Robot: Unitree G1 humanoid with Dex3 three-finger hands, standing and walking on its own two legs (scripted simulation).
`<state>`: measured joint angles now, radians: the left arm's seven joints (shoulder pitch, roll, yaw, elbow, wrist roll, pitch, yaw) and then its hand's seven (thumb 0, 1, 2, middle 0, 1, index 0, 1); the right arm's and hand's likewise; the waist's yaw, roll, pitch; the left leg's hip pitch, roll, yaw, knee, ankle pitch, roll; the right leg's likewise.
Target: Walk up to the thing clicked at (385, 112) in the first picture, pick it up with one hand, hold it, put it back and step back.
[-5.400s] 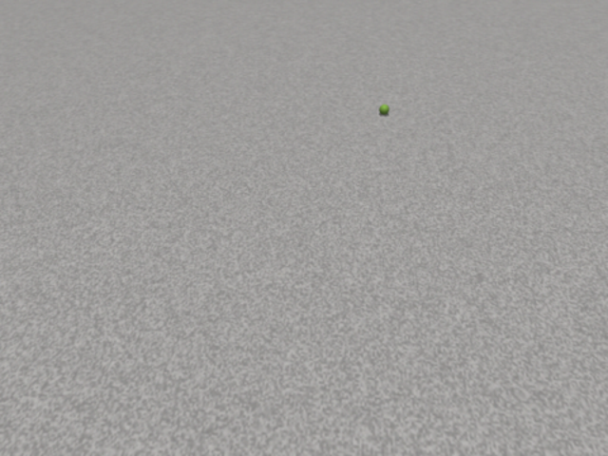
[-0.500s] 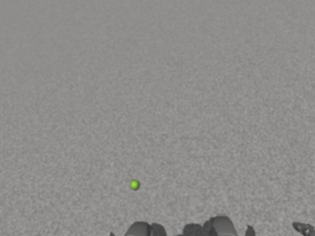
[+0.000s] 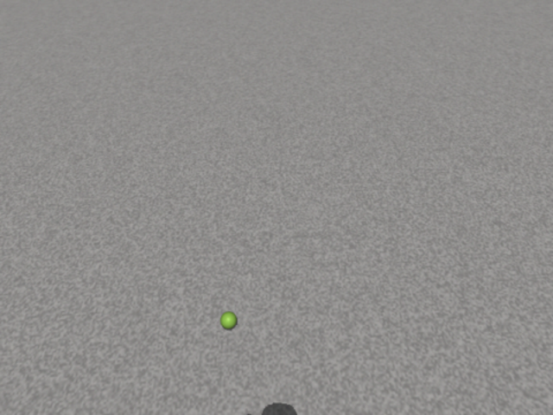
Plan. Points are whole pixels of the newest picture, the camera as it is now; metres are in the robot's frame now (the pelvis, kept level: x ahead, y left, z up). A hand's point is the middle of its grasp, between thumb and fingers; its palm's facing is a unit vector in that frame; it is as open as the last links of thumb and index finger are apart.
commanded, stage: walk up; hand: left
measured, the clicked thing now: (228, 320) +0.52 +0.20 -0.72
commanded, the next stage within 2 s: none
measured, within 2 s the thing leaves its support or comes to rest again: neither
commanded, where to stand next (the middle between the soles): +0.14 -0.01 m, yaw +1 degrees
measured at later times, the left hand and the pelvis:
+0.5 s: hand out of the picture +0.09 +0.26 -0.13, palm faces -0.08 -0.90 -0.42, open 7.4 cm; pelvis +0.00 -0.01 +0.02, yaw -3 degrees
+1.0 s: hand out of the picture +0.10 +0.24 -0.14, palm faces +0.06 -0.93 -0.36, open 7.4 cm; pelvis +0.01 -0.02 +0.01, yaw +2 degrees
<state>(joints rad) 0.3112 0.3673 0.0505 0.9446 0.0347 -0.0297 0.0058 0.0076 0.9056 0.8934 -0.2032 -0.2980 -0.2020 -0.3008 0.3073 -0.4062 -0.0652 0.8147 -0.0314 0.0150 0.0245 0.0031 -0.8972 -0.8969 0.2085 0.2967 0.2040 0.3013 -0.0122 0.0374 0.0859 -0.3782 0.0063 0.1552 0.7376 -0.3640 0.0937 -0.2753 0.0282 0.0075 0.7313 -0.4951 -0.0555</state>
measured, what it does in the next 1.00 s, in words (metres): steps on the spot: right foot, then left foot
